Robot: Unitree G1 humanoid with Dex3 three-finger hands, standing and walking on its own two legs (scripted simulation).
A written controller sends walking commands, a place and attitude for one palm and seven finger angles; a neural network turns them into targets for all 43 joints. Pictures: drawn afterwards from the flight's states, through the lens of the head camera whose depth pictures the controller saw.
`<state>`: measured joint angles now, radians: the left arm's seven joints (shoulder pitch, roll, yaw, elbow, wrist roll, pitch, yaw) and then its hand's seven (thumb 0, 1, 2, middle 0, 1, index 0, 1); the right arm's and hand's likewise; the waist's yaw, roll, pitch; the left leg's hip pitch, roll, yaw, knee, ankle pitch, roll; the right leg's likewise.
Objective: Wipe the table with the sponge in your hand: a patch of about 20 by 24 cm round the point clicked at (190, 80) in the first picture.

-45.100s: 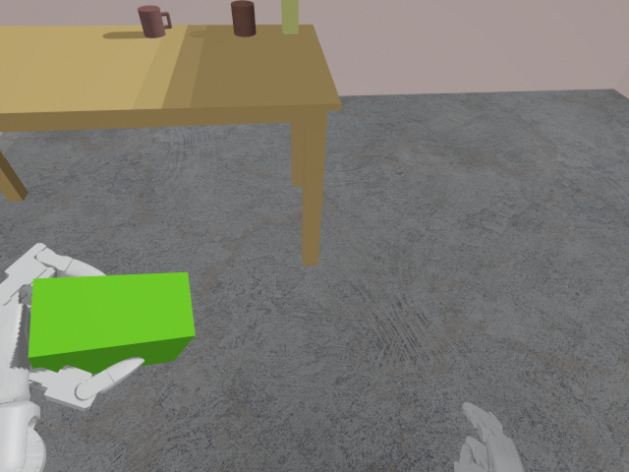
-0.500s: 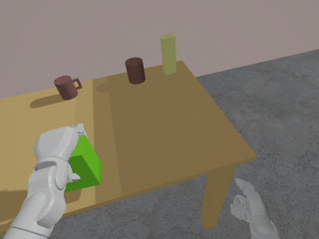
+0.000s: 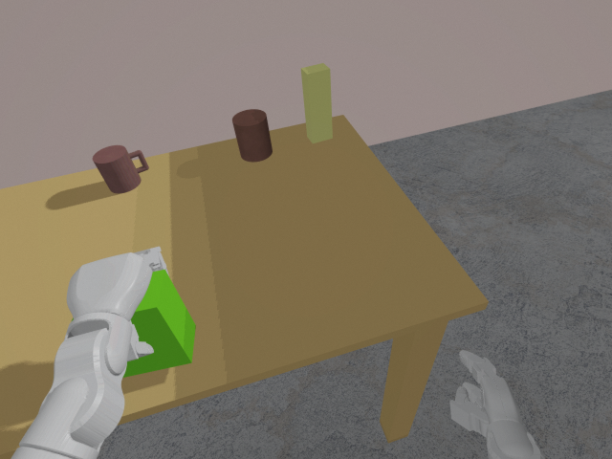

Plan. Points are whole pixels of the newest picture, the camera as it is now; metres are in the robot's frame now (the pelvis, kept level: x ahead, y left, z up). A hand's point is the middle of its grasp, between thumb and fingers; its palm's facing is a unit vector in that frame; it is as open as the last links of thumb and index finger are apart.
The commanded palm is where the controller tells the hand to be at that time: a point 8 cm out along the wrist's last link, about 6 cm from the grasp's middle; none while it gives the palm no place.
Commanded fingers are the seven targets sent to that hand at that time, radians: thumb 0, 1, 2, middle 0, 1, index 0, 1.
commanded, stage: move the sponge above the wiping area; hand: left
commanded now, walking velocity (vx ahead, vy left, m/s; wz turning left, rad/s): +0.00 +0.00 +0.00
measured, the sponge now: (147, 334) +0.24 +0.28 +0.03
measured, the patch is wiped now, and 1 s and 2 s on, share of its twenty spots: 0.00 0.00 0.05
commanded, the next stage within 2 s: lower the sponge onto the table in 0.50 s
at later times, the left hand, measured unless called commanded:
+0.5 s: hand (131, 302) +0.25 +0.27 +0.10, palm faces +0.07 -0.08 -0.99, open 10.5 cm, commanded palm +0.21 +0.27 +0.17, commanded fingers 0.00 0.10 1.30 -1.20 -1.60 -1.20 -1.60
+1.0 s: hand (133, 303) +0.25 +0.27 +0.10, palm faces +0.07 -0.08 -0.99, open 10.5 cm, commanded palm +0.21 +0.26 +0.16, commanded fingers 0.00 0.10 1.30 -1.20 -1.60 -1.20 -1.60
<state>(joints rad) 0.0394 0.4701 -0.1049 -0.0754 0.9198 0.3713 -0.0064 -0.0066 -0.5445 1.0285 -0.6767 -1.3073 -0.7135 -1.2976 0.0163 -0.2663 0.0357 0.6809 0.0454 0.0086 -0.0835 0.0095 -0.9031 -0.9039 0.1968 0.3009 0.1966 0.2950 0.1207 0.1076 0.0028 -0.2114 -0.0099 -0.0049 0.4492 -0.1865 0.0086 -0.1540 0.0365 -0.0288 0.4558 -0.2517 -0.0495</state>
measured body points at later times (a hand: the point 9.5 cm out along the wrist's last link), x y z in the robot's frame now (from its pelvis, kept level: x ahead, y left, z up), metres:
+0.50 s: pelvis +0.00 +0.00 +0.00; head -0.02 -0.04 +0.45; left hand +0.24 +0.27 +0.16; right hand +0.26 -0.19 -0.07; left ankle +0.04 +0.12 -0.74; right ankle +0.00 -0.09 -0.74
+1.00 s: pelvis +0.00 +0.00 +0.00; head -0.02 -0.05 +0.45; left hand +0.24 +0.27 +0.16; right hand +0.26 -0.20 -0.07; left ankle +0.04 +0.12 -0.74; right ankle +0.00 -0.09 -0.74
